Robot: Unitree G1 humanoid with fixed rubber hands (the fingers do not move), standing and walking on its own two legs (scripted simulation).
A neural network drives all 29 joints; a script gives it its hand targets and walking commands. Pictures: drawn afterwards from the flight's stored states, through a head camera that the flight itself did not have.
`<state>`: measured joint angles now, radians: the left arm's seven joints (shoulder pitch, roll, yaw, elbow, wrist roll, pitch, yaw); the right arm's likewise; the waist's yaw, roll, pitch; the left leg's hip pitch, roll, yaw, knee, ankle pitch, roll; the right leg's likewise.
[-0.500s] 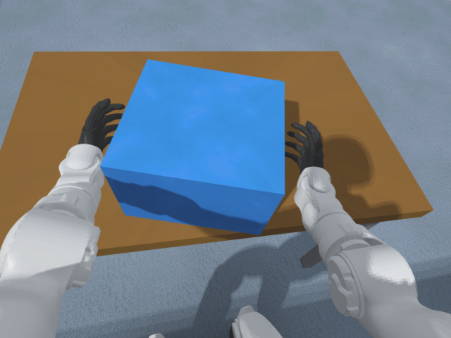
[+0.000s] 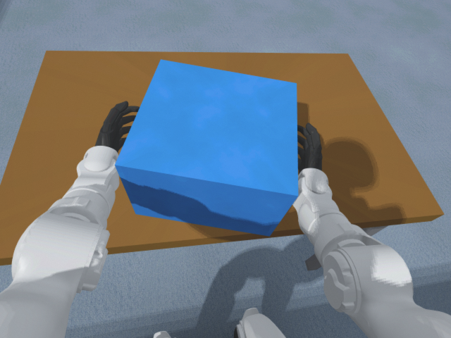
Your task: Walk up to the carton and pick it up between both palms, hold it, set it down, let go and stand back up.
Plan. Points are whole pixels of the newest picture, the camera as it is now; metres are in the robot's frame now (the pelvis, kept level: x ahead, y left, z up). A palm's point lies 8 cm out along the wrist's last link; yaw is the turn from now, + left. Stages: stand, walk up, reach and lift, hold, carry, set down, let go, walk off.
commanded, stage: reach and lift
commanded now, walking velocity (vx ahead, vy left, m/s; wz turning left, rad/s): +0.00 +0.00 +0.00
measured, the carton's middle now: (215, 148) +0.47 -0.06 +0.03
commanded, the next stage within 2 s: none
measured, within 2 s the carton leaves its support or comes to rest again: neither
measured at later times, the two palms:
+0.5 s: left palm (111, 143) +0.49 +0.13 +0.05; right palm (308, 167) +0.40 -0.22 +0.04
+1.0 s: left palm (115, 146) +0.48 +0.12 +0.05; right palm (308, 167) +0.40 -0.22 +0.04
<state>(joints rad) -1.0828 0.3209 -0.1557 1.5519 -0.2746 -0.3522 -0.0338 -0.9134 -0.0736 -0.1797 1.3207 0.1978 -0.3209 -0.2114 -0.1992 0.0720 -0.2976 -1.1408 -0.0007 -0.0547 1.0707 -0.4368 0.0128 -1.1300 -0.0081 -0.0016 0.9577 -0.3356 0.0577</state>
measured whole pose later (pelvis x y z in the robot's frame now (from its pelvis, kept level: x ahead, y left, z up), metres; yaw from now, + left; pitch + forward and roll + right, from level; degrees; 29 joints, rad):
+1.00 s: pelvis +0.01 +0.01 +0.03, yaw +0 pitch +28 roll -4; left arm -1.08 0.25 0.09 1.67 0.01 -0.54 -0.04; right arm -0.84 -0.04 -0.51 1.29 -0.15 -0.45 -0.17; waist -0.16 0.08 -0.22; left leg -1.00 0.00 -0.06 0.90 -0.38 0.02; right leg -0.98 -0.01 -0.01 0.76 -0.26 0.06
